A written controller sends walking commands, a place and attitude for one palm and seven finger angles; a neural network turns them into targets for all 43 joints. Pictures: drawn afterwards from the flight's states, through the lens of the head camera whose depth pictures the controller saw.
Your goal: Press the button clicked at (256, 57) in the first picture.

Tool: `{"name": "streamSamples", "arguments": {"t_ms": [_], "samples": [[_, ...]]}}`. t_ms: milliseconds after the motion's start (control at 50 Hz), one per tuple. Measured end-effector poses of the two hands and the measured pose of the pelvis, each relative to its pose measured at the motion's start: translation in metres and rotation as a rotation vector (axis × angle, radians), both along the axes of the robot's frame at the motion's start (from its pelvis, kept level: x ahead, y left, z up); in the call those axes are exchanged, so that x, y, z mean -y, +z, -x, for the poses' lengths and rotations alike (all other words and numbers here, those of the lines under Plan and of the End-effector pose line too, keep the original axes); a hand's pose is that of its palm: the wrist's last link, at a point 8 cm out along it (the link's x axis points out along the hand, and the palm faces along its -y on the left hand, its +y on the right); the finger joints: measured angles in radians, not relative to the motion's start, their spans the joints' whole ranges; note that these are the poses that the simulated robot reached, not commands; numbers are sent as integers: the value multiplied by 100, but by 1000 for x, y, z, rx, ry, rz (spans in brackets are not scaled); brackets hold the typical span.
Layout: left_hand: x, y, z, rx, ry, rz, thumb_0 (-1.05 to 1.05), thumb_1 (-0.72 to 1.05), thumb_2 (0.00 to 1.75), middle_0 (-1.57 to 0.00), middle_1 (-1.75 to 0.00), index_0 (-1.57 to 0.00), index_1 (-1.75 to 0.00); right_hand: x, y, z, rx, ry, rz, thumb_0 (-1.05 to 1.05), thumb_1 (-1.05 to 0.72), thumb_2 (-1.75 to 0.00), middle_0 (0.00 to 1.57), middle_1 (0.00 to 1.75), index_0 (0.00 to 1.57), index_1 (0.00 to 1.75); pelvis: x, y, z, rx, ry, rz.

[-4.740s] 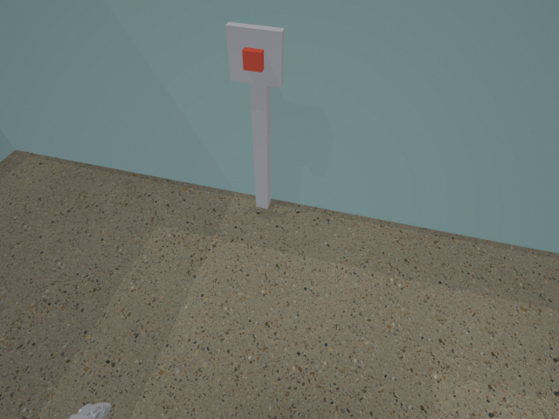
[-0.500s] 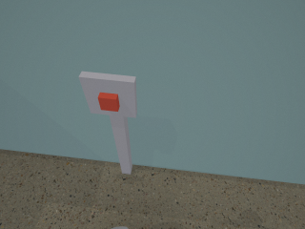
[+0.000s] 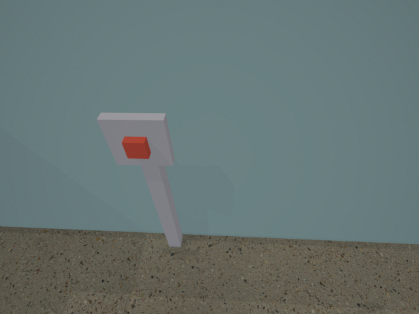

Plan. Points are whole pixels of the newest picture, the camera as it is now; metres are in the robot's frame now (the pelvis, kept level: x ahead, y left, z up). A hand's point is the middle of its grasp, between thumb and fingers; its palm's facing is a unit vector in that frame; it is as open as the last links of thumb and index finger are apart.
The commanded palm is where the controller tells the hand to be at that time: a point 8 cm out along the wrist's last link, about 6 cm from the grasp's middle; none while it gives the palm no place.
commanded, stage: come to a stop and stand still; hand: left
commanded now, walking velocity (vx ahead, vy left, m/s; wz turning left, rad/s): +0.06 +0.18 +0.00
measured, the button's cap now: (137, 147) +0.54 +0.25 -0.02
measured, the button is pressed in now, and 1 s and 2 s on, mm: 0 0 0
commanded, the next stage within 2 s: look again from close up in 0.72 s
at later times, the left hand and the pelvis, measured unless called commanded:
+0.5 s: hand out of the picture -0.02 +0.21 -0.18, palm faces +0.08 -0.98 -0.18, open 7.3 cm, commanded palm none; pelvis -0.02 +0.04 +0.00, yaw +1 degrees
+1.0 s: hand out of the picture -0.04 +0.21 -0.18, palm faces +0.03 -0.97 -0.22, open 7.3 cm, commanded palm none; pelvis -0.03 +0.04 -0.01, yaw +2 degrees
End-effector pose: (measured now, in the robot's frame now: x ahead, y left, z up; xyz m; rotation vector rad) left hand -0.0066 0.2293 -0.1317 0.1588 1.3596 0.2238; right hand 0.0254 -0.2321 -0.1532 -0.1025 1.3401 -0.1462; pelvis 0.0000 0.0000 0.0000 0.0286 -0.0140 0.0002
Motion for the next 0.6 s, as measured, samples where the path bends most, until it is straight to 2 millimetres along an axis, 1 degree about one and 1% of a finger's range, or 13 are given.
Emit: {"name": "streamSamples", "arguments": {"t_ms": [60,100,140,180,260,320,380,440,520,600], "samples": [[12,4,9,-23,-1,21,0,91,90,-20,-30,-20,-30,8,3,22,-39,-12,2,1,-91,-90,20,30,20,30,3,5,0,-3,-1,-9],[17,3,13,-28,7,32,0,91,90,-20,-30,-21,-30,11,3,34,-73,-9,10,1,-91,-90,20,30,20,30,3,5,1,-5,10,-7],[19,2,15,-28,20,39,0,91,90,-21,-30,-21,-30,12,4,42,-107,1,22,1,-91,-90,20,30,20,30,2,5,3,-6,21,-4],[18,-1,19,-32,34,43,0,91,90,-21,-30,-21,-30,10,5,45,-129,13,34,1,-91,-90,20,30,20,30,-1,4,4,-7,28,-1],[6,-12,29,-57,63,56,0,91,90,-21,-30,-21,-30,-1,4,36,-108,37,62,1,-91,-90,20,30,20,30,-13,-3,8,-7,37,19],[-5,-21,33,-80,68,65,0,91,90,-21,-30,-21,-30,-15,5,25,-68,47,72,1,-91,-90,20,30,20,30,-21,-6,11,4,36,22],[-14,-23,33,-86,58,69,0,91,90,-20,-30,-21,-30,-31,9,14,-20,51,60,1,-91,-90,20,30,20,30,-26,-4,12,9,27,20],[-22,-22,29,-71,43,67,0,91,90,-20,-30,-20,-30,-36,11,7,9,51,70,1,-94,-90,20,30,20,30,-32,-2,14,12,24,22],[-29,-20,24,-51,20,63,0,91,90,-20,-30,-20,-30,-40,14,5,36,47,68,1,-95,-90,20,30,20,30,-37,0,17,15,19,23],[-32,-18,21,-40,3,59,0,91,90,-20,-30,-20,-30,-43,14,11,36,43,64,1,-94,-90,20,30,20,30,-39,1,20,15,16,22]]}}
